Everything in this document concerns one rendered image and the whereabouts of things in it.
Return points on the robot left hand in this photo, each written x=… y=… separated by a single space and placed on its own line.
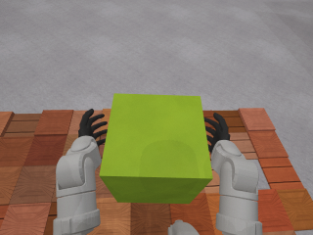
x=87 y=129

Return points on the robot left forearm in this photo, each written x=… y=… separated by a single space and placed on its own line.
x=77 y=212

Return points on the robot right thigh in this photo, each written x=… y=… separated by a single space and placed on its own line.
x=182 y=228

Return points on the robot right forearm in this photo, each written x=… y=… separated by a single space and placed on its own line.
x=238 y=190

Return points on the robot right hand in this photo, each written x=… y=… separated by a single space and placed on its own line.
x=221 y=131

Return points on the carton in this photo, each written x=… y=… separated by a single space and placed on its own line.
x=156 y=149

